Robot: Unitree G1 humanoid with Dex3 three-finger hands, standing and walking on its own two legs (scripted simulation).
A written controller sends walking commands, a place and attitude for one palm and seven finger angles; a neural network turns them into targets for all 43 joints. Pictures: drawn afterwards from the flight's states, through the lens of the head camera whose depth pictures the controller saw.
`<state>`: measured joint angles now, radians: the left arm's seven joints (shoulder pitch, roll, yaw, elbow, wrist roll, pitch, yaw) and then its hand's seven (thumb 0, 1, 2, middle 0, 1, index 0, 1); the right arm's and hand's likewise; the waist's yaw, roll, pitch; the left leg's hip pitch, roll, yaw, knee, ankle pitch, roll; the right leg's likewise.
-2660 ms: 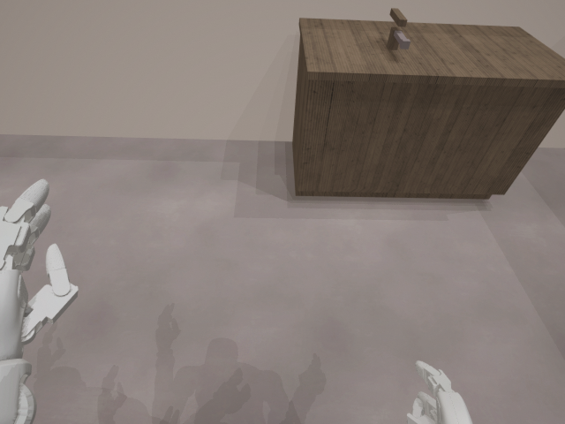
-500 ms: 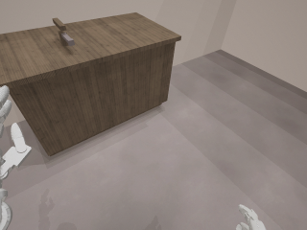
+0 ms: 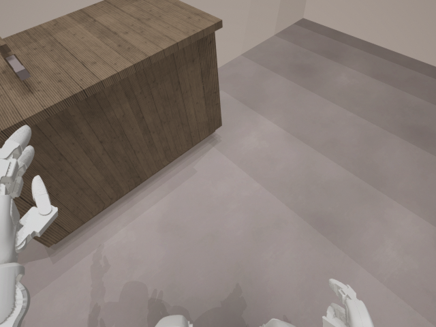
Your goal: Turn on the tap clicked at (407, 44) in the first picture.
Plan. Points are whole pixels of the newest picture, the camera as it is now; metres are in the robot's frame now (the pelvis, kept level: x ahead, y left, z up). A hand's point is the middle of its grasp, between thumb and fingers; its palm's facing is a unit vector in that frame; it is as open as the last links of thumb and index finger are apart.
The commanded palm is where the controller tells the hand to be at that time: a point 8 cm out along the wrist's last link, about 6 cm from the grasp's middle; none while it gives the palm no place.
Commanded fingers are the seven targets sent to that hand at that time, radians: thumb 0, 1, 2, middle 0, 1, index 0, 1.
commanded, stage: walk to a spot facing it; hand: left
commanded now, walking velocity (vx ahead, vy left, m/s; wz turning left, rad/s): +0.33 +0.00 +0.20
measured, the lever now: (22, 73) +0.75 +0.64 +0.03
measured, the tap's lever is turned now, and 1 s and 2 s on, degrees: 0 0 0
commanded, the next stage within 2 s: turn to face it in 0.20 s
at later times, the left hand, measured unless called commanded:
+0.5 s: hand (72, 126) +0.38 +0.26 +0.18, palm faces +0.50 -0.79 -0.35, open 7.4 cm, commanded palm +0.29 +0.30 +0.20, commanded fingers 0.00 0.90 0.90 -0.20 -0.30 -0.20 -0.30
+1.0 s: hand (107, 138) +0.35 +0.18 +0.19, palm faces +0.61 -0.71 -0.35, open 7.4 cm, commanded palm +0.27 +0.23 +0.20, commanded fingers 0.00 0.90 0.90 -0.20 -0.30 -0.20 -0.30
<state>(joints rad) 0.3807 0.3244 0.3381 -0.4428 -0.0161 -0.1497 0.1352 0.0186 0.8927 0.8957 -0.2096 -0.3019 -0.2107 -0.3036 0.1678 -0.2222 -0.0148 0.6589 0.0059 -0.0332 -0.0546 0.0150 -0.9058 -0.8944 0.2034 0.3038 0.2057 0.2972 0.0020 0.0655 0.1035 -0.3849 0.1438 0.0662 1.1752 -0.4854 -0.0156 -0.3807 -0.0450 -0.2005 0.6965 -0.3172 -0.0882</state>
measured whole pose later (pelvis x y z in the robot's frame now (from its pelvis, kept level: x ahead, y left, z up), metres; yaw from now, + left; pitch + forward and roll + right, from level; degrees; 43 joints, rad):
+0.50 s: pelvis +0.17 +0.00 -0.01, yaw +8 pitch -3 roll +2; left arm 0.32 0.37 0.33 -0.47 -0.02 -0.19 0.16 0.02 0.89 0.90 -0.21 -0.30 -0.21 -0.30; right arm 0.17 -0.15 0.00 0.60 0.00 -0.04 -0.06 0.02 -0.91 -0.90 0.20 0.30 0.20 0.30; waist -0.02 -0.06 0.11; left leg -0.39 0.00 0.18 0.66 -0.21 0.08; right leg -0.32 -0.06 -0.09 1.24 -0.57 0.03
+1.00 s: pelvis +0.21 -0.09 +0.02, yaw +19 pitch -2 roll +1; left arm 0.43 0.30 0.27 -0.51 -0.03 -0.15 0.15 0.02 0.89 0.90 -0.21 -0.30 -0.21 -0.30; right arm 0.18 -0.24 -0.02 0.64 0.00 -0.07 -0.08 0.02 -0.91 -0.89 0.20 0.30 0.20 0.30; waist -0.01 0.00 0.06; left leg -0.48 0.02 0.02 1.09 -0.41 -0.04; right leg -0.24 -0.08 -0.15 0.57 -0.29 -0.02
